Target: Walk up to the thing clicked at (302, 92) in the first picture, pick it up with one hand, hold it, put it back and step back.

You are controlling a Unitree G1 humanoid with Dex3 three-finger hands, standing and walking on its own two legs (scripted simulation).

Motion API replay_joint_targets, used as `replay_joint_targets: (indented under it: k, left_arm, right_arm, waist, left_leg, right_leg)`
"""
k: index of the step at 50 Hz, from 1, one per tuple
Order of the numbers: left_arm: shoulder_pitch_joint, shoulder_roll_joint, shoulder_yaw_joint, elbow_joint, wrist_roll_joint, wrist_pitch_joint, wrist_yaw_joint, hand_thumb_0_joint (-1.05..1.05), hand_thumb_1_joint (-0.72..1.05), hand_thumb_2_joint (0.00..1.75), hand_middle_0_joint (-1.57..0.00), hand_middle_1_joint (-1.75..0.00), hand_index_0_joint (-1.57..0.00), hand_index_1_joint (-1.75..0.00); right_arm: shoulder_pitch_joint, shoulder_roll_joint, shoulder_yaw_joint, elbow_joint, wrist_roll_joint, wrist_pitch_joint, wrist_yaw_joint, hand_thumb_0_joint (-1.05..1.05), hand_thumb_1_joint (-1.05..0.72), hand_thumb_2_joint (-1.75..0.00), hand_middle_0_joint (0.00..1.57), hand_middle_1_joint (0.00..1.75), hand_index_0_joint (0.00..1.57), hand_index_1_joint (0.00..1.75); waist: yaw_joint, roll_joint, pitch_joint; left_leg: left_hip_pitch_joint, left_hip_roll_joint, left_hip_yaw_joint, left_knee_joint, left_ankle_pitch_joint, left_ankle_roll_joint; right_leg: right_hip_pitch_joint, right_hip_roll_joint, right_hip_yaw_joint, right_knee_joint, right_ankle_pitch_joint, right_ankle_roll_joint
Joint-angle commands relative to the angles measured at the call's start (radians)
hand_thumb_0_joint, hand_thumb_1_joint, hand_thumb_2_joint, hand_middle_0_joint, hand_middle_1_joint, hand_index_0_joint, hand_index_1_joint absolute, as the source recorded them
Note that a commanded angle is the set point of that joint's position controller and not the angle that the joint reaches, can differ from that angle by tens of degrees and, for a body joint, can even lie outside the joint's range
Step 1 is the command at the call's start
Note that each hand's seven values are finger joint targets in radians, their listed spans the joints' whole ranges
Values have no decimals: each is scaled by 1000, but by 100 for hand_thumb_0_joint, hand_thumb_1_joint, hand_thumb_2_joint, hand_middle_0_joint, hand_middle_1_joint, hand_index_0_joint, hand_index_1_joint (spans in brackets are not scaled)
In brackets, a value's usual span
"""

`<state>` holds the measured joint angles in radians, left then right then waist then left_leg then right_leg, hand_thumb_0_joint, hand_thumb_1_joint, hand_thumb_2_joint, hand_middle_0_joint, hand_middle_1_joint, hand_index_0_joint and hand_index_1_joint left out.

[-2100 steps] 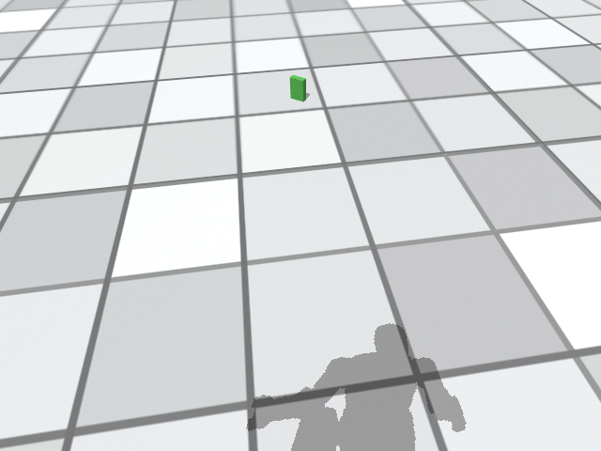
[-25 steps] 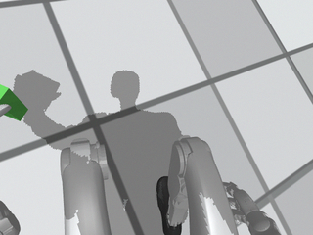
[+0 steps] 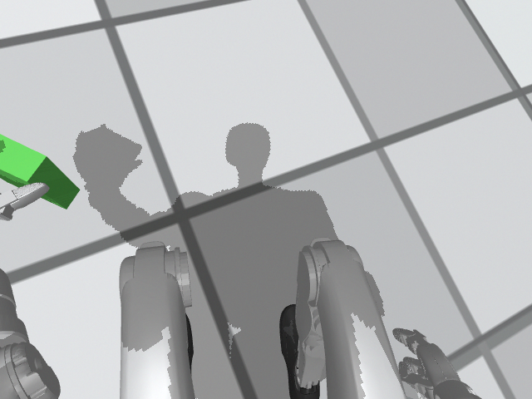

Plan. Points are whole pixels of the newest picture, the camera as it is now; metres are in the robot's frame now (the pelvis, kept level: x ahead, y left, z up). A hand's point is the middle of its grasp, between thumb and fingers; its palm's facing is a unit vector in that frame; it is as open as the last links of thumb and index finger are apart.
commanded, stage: hold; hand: left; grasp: from above
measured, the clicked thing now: (24, 170) +0.42 +0.35 -0.09
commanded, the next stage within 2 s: crouch in 1.70 s
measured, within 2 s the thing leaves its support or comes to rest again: neither
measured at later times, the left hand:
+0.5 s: hand out of the picture +0.38 +0.33 +0.11, palm faces +0.45 -0.89 -0.06, open 8.3 cm
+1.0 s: hand out of the picture +0.37 +0.30 +0.29, palm faces +0.46 -0.89 -0.05, open 8.3 cm
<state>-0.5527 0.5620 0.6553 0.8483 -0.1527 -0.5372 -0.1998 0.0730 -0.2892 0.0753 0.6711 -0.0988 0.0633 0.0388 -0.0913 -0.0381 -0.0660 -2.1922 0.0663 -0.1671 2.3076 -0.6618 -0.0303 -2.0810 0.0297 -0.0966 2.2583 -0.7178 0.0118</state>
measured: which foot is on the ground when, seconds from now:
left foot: down 0.00-1.00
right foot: down 0.00-1.00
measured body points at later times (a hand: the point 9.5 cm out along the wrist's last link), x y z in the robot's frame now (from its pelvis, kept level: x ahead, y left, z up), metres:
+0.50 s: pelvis +0.01 +0.00 +0.11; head +0.19 +0.06 +0.52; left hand +0.35 +0.38 +0.12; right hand +0.19 -0.24 -0.01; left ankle +0.09 +0.14 -0.33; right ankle +0.09 -0.12 -0.33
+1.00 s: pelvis +0.04 +0.01 +0.27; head +0.15 +0.05 +0.70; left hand +0.34 +0.34 +0.30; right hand +0.23 -0.22 +0.16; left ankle +0.09 +0.14 -0.33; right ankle +0.09 -0.12 -0.33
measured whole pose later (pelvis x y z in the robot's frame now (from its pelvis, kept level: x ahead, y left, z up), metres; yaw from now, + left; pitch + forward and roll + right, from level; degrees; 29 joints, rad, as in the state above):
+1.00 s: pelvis +0.04 +0.01 +0.27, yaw +7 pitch +22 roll -4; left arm -0.16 0.24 0.32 0.36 -0.14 -0.32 0.04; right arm 0.18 -0.23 -0.01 0.63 0.00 -0.04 -0.05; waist -0.03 0.01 -0.16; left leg -1.24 0.05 -0.05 1.42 -0.55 -0.01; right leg -1.15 -0.01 -0.05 1.37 -0.60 0.02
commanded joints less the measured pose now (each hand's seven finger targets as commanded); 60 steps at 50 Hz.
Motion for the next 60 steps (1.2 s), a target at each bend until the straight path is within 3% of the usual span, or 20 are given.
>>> replay_joint_targets:
  k: [1, 2, 5, 9, 11, 13, 15, 16, 19, 27, 34, 42, 44, 47, 48, 53, 55, 57, 58, 60]
  left_arm:
    - [-208, 294, 32, -227, -45, -62, -15, 0, 7, 123, -117, -144, -124, -140]
    - [-257, 340, 64, -303, -48, -65, -10, 0, 7, 122, -116, -144, -123, -139]
    - [-191, 288, 50, -308, -54, -39, 4, 0, 7, 125, -119, -147, -126, -143]
    - [-185, 216, -3, -317, -61, -12, 4, 0, 7, 125, -121, -147, -127, -142]
    - [-137, 215, -9, -315, -56, 6, 6, 0, 8, 124, -120, -146, -126, -142]
    - [-172, 220, -13, -456, -58, 10, 12, 0, 8, 124, -121, -146, -128, -142]
    - [-119, 190, -30, -502, -67, 34, 18, 0, 10, 123, -121, -146, -129, -142]
    - [-54, 124, -61, -447, -71, 54, 20, 0, 11, 123, -121, -147, -128, -142]
    - [-46, 103, -58, -532, -86, 72, 55, 0, 10, 124, -122, -148, -129, -143]
    - [-8, 79, -99, -790, -54, 118, 160, 0, 11, 123, -119, -144, -126, -140]
    - [158, -83, -230, -788, -36, 176, 210, 0, 14, 125, -120, -145, -126, -141]
    - [192, -124, -252, -694, -16, 168, 240, 0, 12, 123, -121, -143, -127, -140]
    - [170, -119, -247, -708, -13, 150, 247, 0, 13, 124, -122, -144, -128, -141]
    - [137, -127, -289, -784, 0, 127, 244, 0, 14, 116, -121, -138, -126, -135]
    - [185, -163, -313, -715, 0, 129, 240, 0, 17, 115, -121, -137, -126, -134]
    - [188, -168, -317, -709, 9, 118, 251, 0, 14, 112, -118, -133, -123, -130]
    - [130, -166, -321, -765, 9, 106, 265, 0, 14, 111, -118, -132, -122, -129]
    - [180, -208, -348, -682, 17, 108, 273, 0, 13, 113, -119, -133, -123, -131]
    - [136, -167, -320, -735, 19, 100, 284, 0, 15, 112, -118, -131, -121, -129]
    - [144, -211, -355, -712, 16, 102, 288, 0, 15, 112, -116, -130, -120, -128]
  right_arm:
    - [118, -227, -95, -69, 19, -24, -30, 0, -90, -89, 20, 30, 20, 30]
    - [127, -228, -101, -63, 22, -25, -32, 0, -89, -89, 20, 30, 20, 30]
    - [128, -211, -114, -76, 38, -27, -37, 0, -89, -89, 20, 30, 20, 30]
    - [124, -201, -124, -81, 52, -42, -47, 0, -89, -89, 20, 30, 20, 30]
    - [124, -200, -132, -91, 59, -47, -52, 0, -89, -89, 20, 30, 20, 30]
    - [137, -194, -140, -104, 65, -48, -55, 0, -89, -89, 20, 30, 20, 30]
    - [137, -185, -142, -110, 73, -53, -59, 0, -89, -89, 20, 30, 20, 30]
    - [128, -181, -144, -114, 76, -59, -60, 0, -89, -89, 20, 30, 20, 30]
    - [122, -170, -143, -134, 91, -68, -67, 0, -89, -89, 20, 30, 20, 30]
    - [126, -133, -150, -140, 102, -86, -86, 0, -88, -89, 20, 30, 20, 30]
    - [121, -107, -147, -142, 111, -102, -102, 0, -89, -89, 20, 30, 20, 30]
    - [128, -89, -142, -134, 110, -120, -108, 0, -88, -89, 20, 30, 20, 30]
    - [133, -88, -141, -142, 107, -124, -105, 0, -88, -89, 20, 30, 20, 30]
    - [151, -79, -140, -142, 100, -129, -102, 0, -88, -89, 20, 30, 20, 30]
    - [151, -79, -138, -138, 99, -132, -100, 0, -88, -89, 20, 30, 20, 30]
    - [145, -82, -138, -135, 94, -134, -94, 0, -89, -89, 20, 30, 20, 30]
    - [139, -77, -133, -135, 93, -137, -93, 0, -89, -89, 20, 30, 20, 30]
    - [136, -71, -128, -139, 90, -137, -94, 0, -89, -89, 20, 30, 20, 30]
    - [148, -69, -128, -129, 88, -138, -97, 0, -89, -89, 20, 30, 20, 30]
    - [147, -63, -123, -133, 87, -138, -98, 0, -89, -89, 20, 30, 20, 30]
  waist:
    - [43, 267, -698]
    - [54, 279, -722]
    - [73, 255, -718]
    - [48, 219, -681]
    - [61, 198, -684]
    - [70, 225, -747]
    - [78, 216, -731]
    - [68, 194, -713]
    - [78, 179, -709]
    - [92, 224, -744]
    - [60, 172, -627]
    - [50, 101, -472]
    - [63, 125, -476]
    - [65, 149, -498]
    - [63, 144, -474]
    - [80, 149, -452]
    - [78, 165, -443]
    - [64, 126, -388]
    - [73, 127, -412]
    - [65, 112, -398]
  left_leg:
    - [543, -4, 84, -311, 109, 48]
    - [562, -3, 82, -323, 112, 46]
    - [599, -7, 85, -372, 89, 44]
    - [600, -12, 90, -409, 61, 49]
    - [629, -8, 90, -433, 76, 50]
    - [692, -11, 87, -471, 86, 48]
    - [711, -13, 89, -505, 87, 47]
    - [726, -13, 85, -523, 95, 49]
    - [754, -14, 85, -569, 105, 49]
    - [981, -16, 89, -728, 185, 46]
    - [1117, -18, 82, -885, 208, 43]
    - [1193, -26, 99, -1012, 273, 48]
    - [1249, -26, 97, -1054, 302, 42]
    - [1346, -27, 103, -1102, 333, 36]
    - [1360, -29, 102, -1121, 329, 34]
    - [1454, -23, 84, -1221, 301, 26]
    - [1482, -22, 81, -1251, 278, 23]
    - [1466, -24, 77, -1277, 257, 26]
    - [1477, -27, 90, -1275, 279, 28]
    - [1497, -30, 103, -1289, 307, 30]
  right_leg:
    - [308, 25, -23, -282, 165, -45]
    - [307, 25, -24, -282, 164, -48]
    - [311, 22, -15, -323, 134, -50]
    - [338, 15, -2, -383, 118, -47]
    - [363, 15, 6, -414, 127, -45]
    - [399, 11, 10, -438, 135, -48]
    - [427, 9, 15, -478, 133, -47]
    - [440, 8, 14, -496, 143, -44]
    - [498, 5, 22, -546, 154, -42]
    - [681, -2, 52, -707, 222, -38]
    - [823, -6, 49, -862, 255, -29]
    - [995, -12, 51, -1004, 333, -24]
    - [1026, -16, 52, -1023, 355, -27]
    - [1084, -16, 51, -1073, 381, -28]
    - [1093, -18, 50, -1088, 379, -28]
    - [1152, -20, 41, -1155, 357, -29]
    - [1164, -22, 42, -1178, 345, -29]
    - [1184, -21, 38, -1204, 337, -25]
    - [1215, -23, 42, -1220, 354, -26]
    - [1247, -21, 41, -1244, 379, -25]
